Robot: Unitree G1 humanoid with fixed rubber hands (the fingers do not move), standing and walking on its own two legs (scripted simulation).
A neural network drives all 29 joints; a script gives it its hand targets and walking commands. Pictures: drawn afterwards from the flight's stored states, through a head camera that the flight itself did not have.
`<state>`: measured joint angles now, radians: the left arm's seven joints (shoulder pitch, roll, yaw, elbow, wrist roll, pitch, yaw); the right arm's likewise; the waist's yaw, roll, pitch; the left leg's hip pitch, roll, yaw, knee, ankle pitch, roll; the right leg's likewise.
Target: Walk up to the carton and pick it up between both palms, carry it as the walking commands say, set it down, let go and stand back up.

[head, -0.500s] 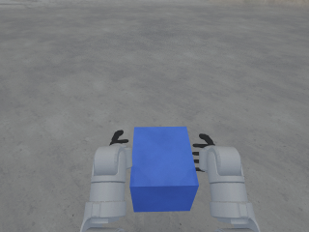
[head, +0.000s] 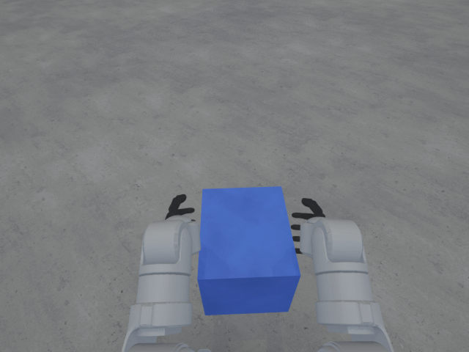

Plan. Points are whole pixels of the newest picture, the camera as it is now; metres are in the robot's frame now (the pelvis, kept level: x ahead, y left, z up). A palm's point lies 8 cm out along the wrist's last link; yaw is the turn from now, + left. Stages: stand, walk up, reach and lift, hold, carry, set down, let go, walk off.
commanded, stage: carry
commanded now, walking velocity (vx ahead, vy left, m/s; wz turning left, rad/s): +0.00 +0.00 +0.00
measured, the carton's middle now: (244, 249) +0.33 +0.01 -0.02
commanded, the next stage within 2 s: none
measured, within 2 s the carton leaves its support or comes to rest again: neither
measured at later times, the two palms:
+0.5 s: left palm (172, 219) +0.33 +0.13 +0.07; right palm (313, 221) +0.32 -0.11 +0.07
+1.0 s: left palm (158, 215) +0.34 +0.16 +0.07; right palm (290, 219) +0.33 -0.07 +0.07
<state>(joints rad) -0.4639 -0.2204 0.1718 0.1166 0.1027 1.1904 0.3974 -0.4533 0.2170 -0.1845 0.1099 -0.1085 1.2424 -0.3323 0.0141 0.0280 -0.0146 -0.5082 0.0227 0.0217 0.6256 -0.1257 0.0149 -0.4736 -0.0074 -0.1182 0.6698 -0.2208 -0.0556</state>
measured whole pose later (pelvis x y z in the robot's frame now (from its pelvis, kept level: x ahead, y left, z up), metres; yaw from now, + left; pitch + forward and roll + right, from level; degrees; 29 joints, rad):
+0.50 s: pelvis +0.02 +0.01 +0.01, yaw -1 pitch +0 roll -1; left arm -0.38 -0.19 0.14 0.09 0.17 1.06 0.24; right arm -0.39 0.19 -0.14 0.08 -0.15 1.12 -0.19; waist -0.01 0.01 -0.04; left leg -0.48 0.01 0.03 0.62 -0.15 0.03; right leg -0.45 -0.02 -0.11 0.63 -0.19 -0.03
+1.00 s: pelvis +0.03 +0.05 +0.00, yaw -1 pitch +2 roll +0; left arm -0.45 -0.21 0.15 -0.01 0.10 1.21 0.37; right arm -0.45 0.21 -0.14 -0.02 -0.08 1.26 -0.36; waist -0.02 0.00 0.01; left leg -0.53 -0.01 0.14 0.67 -0.18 0.10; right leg -0.55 -0.09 -0.06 0.85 -0.43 0.01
